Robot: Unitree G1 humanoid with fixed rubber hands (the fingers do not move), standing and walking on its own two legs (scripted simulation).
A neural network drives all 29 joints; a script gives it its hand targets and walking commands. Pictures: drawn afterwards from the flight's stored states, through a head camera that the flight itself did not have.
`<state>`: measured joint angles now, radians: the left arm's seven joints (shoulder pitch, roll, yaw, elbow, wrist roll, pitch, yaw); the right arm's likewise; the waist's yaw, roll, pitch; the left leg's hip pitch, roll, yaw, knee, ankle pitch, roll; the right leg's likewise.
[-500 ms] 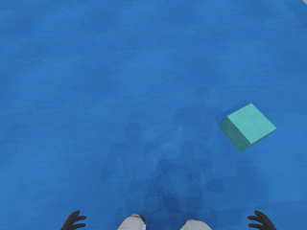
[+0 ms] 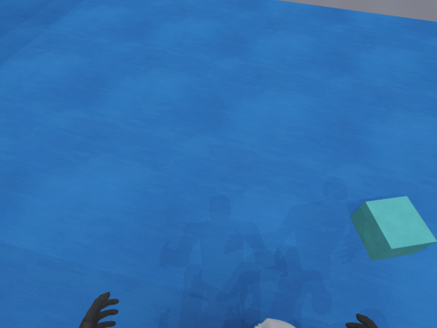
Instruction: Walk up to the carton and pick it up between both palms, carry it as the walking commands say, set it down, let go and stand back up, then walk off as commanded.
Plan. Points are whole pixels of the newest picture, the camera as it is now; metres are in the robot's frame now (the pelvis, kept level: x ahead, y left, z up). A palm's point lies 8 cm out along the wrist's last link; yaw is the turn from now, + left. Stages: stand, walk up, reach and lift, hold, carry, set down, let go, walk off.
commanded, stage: walk off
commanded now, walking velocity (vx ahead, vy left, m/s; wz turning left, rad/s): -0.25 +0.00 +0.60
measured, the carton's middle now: (389, 228) +0.60 -0.80 -0.67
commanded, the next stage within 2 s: stand in 1.72 s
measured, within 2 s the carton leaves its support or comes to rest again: neither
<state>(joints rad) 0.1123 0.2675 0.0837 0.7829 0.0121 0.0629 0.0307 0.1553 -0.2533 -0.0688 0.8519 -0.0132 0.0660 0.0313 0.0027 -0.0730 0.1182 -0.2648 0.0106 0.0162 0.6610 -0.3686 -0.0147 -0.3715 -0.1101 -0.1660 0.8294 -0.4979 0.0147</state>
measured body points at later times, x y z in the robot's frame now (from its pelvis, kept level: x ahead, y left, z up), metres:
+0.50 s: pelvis -0.13 -0.05 +0.01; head -0.07 -0.08 +0.46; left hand -0.09 +0.24 -0.09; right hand +0.04 -0.29 -0.14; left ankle -0.20 +0.06 -0.62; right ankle -0.10 -0.16 -0.72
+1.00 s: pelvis -0.25 -0.10 +0.01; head -0.20 -0.05 +0.45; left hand -0.31 +0.19 -0.13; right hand +0.00 -0.27 -0.11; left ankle -0.27 +0.03 -0.72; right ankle -0.20 -0.25 -0.68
